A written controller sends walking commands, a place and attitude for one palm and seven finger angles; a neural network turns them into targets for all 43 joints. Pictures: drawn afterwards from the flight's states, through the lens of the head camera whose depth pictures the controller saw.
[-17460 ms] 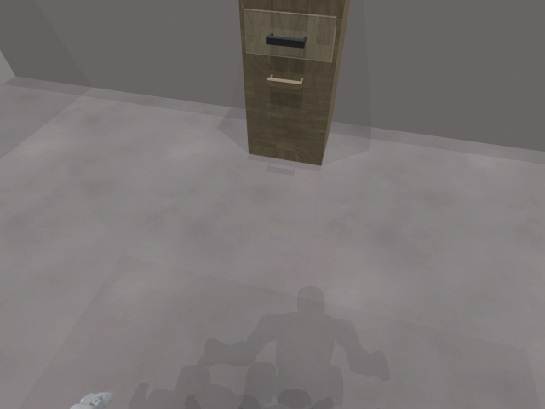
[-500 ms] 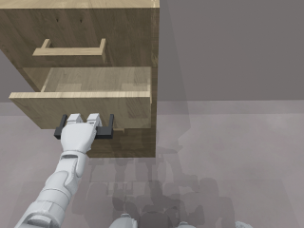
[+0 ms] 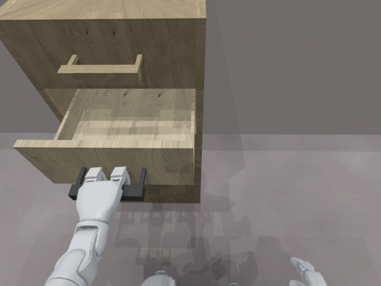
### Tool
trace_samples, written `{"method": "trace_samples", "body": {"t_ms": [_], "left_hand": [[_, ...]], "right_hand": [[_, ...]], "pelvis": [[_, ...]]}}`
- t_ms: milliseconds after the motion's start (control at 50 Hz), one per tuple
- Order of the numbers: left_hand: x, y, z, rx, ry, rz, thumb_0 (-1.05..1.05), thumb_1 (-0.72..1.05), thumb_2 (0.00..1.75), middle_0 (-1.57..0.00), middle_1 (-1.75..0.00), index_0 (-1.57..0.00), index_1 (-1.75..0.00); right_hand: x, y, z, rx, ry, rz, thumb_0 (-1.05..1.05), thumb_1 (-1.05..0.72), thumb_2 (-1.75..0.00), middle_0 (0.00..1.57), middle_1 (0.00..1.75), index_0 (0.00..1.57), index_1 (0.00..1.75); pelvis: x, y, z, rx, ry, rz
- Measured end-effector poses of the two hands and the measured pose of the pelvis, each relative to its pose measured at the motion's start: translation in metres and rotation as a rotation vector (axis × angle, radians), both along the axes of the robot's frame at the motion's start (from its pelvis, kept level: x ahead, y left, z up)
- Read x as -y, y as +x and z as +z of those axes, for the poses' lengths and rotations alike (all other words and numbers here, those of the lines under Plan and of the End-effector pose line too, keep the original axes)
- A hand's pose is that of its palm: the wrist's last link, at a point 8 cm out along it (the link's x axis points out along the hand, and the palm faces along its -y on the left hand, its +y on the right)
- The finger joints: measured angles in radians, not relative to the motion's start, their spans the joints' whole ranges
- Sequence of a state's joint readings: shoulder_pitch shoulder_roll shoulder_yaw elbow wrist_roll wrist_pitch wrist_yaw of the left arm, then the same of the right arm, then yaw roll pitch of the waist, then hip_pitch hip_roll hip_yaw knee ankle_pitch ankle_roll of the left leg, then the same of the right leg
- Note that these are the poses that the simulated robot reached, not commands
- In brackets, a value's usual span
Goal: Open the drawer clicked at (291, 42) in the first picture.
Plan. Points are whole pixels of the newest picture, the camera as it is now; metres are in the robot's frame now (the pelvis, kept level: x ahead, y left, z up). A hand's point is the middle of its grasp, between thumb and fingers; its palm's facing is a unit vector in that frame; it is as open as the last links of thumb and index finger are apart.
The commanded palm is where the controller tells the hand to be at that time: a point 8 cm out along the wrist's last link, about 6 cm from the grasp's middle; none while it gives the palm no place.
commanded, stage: pull the drawer open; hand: left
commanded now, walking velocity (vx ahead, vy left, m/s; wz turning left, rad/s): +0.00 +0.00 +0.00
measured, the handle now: (110, 182) +0.35 +0.21 -0.02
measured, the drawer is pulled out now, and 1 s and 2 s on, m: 0.18 0.30 0.30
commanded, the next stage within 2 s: open the thumb to release the handle in 1.30 s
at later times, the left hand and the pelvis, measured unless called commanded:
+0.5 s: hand (104, 231) +0.24 +0.20 -0.04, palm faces -0.03 -0.09 -1.00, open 6.1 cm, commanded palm +0.21 +0.20 +0.01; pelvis +0.00 -0.01 -0.01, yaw +0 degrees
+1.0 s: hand (97, 262) +0.18 +0.20 -0.04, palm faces -0.05 -0.10 -0.99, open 6.1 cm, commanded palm +0.15 +0.20 +0.01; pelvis +0.00 -0.02 -0.02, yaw +0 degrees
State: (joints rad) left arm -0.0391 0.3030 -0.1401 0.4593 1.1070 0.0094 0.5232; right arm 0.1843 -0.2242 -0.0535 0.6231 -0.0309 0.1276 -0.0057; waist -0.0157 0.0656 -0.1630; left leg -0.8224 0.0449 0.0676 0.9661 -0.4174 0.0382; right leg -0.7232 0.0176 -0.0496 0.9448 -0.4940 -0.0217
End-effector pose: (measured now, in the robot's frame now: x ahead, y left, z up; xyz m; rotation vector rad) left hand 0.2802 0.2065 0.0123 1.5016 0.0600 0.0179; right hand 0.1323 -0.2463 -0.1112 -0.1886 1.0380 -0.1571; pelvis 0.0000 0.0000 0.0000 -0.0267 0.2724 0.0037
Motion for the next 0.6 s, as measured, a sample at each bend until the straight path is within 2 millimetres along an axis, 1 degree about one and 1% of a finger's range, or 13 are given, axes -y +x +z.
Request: {"method": "trace_samples", "body": {"t_ms": [200,600], "left_hand": [[0.0,-0.022,0.0,-0.004,-0.008,0.009,0.01,0.61,0.81,-0.34,-1.35,-0.41,-1.35],[0.001,-0.071,0.001,-0.011,-0.027,0.025,0.03,0.61,0.79,-0.33,-1.35,-0.41,-1.35]], "right_hand": [[-0.006,0.015,0.003,0.053,0.015,0.04,0.01,-0.91,-0.9,0.2,0.3,0.2,0.3],[-0.005,0.028,0.004,0.094,0.024,0.076,0.01,-0.91,-0.9,0.2,0.3,0.2,0.3]], "pelvis": [[0.002,-0.002,-0.002,0.014,0.001,0.005],[0.008,0.0,-0.007,0.019,0.007,0.001]]}}
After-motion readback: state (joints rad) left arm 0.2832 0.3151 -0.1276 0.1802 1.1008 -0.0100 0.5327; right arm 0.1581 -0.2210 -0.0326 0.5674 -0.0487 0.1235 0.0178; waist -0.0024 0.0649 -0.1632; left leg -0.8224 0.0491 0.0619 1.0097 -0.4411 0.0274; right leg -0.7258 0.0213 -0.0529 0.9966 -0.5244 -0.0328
